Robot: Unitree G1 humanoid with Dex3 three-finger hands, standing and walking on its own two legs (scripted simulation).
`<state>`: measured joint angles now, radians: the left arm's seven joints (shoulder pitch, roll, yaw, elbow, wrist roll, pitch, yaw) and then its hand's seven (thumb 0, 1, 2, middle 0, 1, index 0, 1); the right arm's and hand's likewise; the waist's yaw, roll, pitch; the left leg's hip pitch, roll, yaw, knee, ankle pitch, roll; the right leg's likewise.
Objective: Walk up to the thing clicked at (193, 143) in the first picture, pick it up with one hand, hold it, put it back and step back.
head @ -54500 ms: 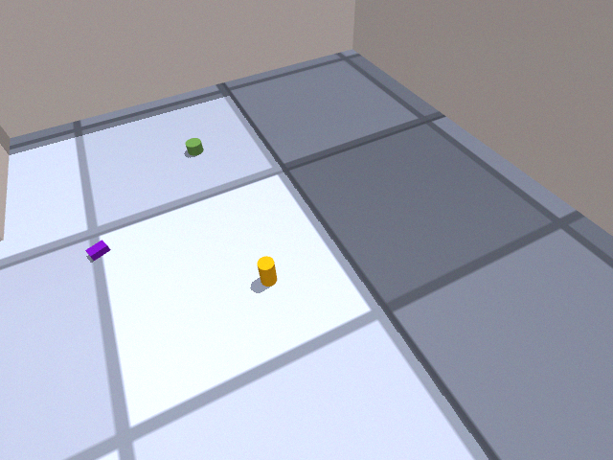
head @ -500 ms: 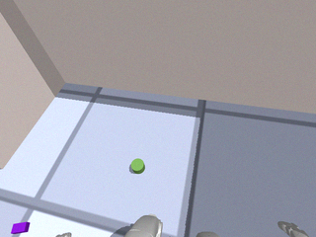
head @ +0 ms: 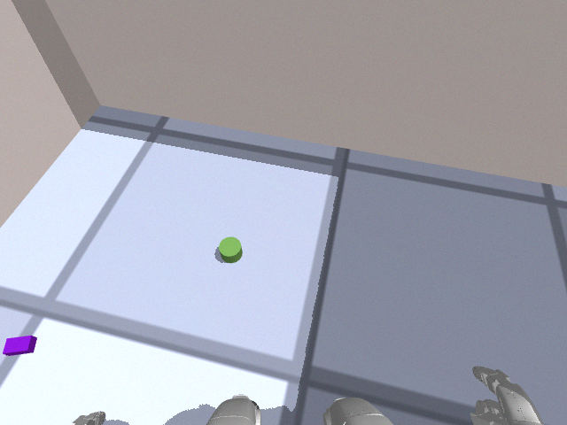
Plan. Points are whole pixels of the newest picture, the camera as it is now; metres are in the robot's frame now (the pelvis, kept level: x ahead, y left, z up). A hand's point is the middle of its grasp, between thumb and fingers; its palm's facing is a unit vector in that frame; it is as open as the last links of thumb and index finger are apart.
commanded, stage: step back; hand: left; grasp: from above
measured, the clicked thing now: (230, 250) +0.74 +0.22 -0.73
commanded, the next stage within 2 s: stand in 1.94 s
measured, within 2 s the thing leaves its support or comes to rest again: neither
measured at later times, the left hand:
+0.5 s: hand out of the picture -0.06 +0.25 -0.14, palm faces +0.06 -0.91 -0.41, open 7.4 cm
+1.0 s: hand out of the picture -0.28 +0.21 -0.13, palm faces +0.05 -0.89 -0.45, open 7.4 cm
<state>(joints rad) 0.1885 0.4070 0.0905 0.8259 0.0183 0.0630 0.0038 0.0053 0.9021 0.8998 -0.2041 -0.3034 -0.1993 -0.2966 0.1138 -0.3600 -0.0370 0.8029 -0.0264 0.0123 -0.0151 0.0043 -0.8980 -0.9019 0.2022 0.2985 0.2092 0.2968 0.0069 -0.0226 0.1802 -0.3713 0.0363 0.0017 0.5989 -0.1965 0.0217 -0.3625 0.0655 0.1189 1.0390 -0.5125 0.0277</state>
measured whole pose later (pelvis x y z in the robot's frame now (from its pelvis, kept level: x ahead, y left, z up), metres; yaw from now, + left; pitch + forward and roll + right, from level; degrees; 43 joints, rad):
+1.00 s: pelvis -0.32 -0.07 +0.00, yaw +3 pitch -2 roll +1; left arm 0.24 0.36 0.07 0.91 0.05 0.00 0.00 0.01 0.90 0.90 -0.21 -0.30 -0.20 -0.30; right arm 0.20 -0.42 -0.06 0.92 -0.02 0.05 0.00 0.00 -0.90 -0.90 0.20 0.30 0.20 0.30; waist 0.03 0.05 0.10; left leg -0.41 -0.06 -0.11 0.95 -0.45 -0.02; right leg -0.27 -0.02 -0.01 0.65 -0.34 -0.03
